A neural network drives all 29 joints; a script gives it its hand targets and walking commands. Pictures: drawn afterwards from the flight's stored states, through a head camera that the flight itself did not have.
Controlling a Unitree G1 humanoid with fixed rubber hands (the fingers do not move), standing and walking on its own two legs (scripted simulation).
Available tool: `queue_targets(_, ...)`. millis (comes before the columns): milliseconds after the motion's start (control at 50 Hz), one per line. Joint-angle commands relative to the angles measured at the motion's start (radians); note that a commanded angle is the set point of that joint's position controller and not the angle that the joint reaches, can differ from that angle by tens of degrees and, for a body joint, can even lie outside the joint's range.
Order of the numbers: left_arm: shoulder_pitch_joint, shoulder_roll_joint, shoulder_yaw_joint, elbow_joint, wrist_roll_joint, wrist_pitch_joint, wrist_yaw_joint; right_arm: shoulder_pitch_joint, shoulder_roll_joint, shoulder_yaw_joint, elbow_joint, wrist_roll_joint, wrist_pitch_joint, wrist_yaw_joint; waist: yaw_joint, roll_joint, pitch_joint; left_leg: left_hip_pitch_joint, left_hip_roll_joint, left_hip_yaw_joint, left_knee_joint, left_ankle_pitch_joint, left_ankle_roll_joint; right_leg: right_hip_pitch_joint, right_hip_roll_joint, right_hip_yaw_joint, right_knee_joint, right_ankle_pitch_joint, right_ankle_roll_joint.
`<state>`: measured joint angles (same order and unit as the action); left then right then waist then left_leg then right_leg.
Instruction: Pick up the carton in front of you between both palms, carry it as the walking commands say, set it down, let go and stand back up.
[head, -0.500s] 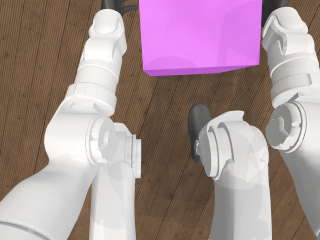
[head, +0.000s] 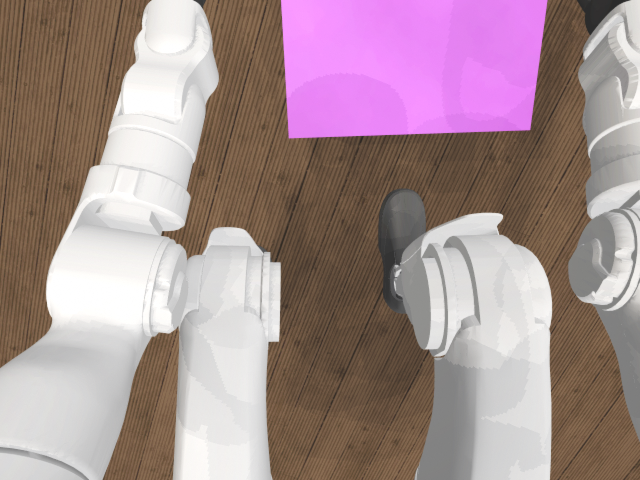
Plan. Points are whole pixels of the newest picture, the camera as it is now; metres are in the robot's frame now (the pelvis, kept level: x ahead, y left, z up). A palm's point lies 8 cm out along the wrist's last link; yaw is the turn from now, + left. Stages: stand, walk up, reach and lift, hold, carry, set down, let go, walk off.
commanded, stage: set down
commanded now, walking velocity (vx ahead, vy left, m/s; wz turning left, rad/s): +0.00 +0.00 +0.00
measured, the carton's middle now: (388, 35) +0.49 -0.12 -0.26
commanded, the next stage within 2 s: let go in 0.96 s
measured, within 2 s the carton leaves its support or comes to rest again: neither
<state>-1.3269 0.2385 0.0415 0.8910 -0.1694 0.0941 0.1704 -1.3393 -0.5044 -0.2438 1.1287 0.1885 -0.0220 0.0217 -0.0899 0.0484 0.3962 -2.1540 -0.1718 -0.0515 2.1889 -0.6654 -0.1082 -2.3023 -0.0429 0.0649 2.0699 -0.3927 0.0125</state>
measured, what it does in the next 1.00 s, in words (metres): rises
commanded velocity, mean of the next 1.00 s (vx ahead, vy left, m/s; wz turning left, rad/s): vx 0.00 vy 0.00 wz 0.00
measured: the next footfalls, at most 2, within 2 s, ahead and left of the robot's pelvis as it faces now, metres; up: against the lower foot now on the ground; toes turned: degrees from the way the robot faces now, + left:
none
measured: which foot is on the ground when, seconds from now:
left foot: down 0.00-1.00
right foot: down 0.00-1.00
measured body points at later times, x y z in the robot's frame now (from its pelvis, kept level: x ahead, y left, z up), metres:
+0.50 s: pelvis +0.02 +0.00 +0.11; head +0.34 -0.07 +0.42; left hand +0.56 +0.06 -0.01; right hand +0.50 -0.32 -0.02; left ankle +0.10 +0.13 -0.35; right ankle +0.15 -0.14 -0.35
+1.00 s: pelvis +0.05 -0.01 +0.24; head +0.33 -0.08 +0.58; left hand +0.55 +0.07 +0.14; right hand +0.49 -0.33 +0.13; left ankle +0.10 +0.13 -0.35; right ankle +0.15 -0.14 -0.35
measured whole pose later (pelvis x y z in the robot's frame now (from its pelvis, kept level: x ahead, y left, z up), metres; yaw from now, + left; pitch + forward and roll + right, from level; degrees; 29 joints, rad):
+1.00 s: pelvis +0.05 -0.01 +0.24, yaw -3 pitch +44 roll +5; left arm -0.91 0.10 0.25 0.70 0.01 0.16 0.11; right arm -0.96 -0.33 -0.35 0.83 -0.04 0.13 0.10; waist -0.05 0.03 -0.10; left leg -1.57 -0.06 -0.04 1.29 -0.49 -0.06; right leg -1.72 0.00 0.07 1.23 -0.28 0.00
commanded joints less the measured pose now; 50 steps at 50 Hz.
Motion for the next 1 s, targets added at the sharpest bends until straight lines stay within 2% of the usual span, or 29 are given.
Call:
queue_targets(0,-0.208,0.05,0.045,-0.191,0.031,0.005,0.016,-0.16,-0.164,-0.007,-0.173,0.002,0.013,0.006,-0.082,-0.019,-1.437,0.339,0.042,0.171,-0.261,0.199,0.015,1.058,0.019,-0.086,-0.106,0.348,0.004)
queue_targets(60,-0.162,0.03,0.085,-0.249,0.062,0.035,0.027,-0.128,-0.137,-0.017,-0.272,-0.024,0.057,0.008,-0.061,-0.066,-1.491,0.342,0.027,0.193,-0.311,0.152,0.026,1.136,0.039,-0.108,-0.159,0.3,0.018)
queue_targets(100,-0.129,0.023,0.118,-0.236,0.084,0.055,0.03,-0.114,-0.113,-0.027,-0.297,-0.052,0.086,0.01,-0.044,-0.096,-1.439,0.311,0.02,0.199,-0.347,0.103,0.037,1.123,0.047,-0.115,-0.2,0.237,0.026)
queue_targets(160,-0.096,0.014,0.165,-0.179,0.108,0.066,0.024,-0.105,-0.075,-0.037,-0.289,-0.09,0.11,0.012,-0.018,-0.126,-1.312,0.259,0.019,0.193,-0.393,0.056,0.05,1.037,0.052,-0.119,-0.256,0.145,0.031)
queue_targets(240,-0.066,0.001,0.187,-0.129,0.119,0.047,0.01,-0.083,-0.034,-0.039,-0.278,-0.122,0.109,0.013,-0.002,-0.139,-1.273,0.248,0.025,0.183,-0.45,0.075,0.056,0.996,0.056,-0.117,-0.316,0.144,0.028)
queue_targets(360,-0.013,-0.028,0.176,-0.135,0.12,0.03,-0.001,-0.003,-0.015,-0.073,-0.278,-0.159,0.105,0.016,-0.022,-0.114,-1.337,0.293,0.022,0.175,-0.537,0.12,0.045,1.04,0.067,-0.12,-0.399,0.209,0.021)
queue_targets(480,0.033,-0.042,0.156,-0.251,0.128,0.04,0.001,0.057,-0.031,-0.105,-0.367,-0.168,0.116,0.026,-0.041,-0.071,-1.469,0.408,0.013,0.172,-0.624,0.189,0.03,1.15,0.081,-0.129,-0.481,0.306,0.016)
queue_targets(560,0.061,-0.04,0.158,-0.328,0.138,0.063,0.002,0.08,-0.033,-0.104,-0.43,-0.155,0.137,0.042,-0.03,-0.059,-1.525,0.489,0.014,0.171,-0.689,0.225,0.029,1.23,0.09,-0.131,-0.543,0.345,0.015)
queue_targets(640,0.104,-0.048,0.17,-0.354,0.147,0.081,-0.003,0.103,-0.019,-0.094,-0.451,-0.149,0.156,0.059,-0.013,-0.069,-1.512,0.531,0.019,0.169,-0.765,0.238,0.03,1.298,0.095,-0.126,-0.614,0.357,0.017)
queue_targets(820,0.2,-0.064,0.204,-0.325,0.165,0.068,-0.037,0.159,0.02,-0.106,-0.43,-0.194,0.151,0.076,0.003,-0.109,-1.434,0.593,0.035,0.149,-0.95,0.272,0.031,1.435,0.095,-0.102,-0.787,0.393,0.018)
queue_targets(980,0.262,-0.08,0.217,-0.285,0.198,0.041,-0.065,0.218,0.056,-0.122,-0.387,-0.242,0.129,0.083,0.008,-0.091,-1.357,0.702,0.051,0.128,-1.104,0.306,0.031,1.516,0.088,-0.084,-0.942,0.401,0.009)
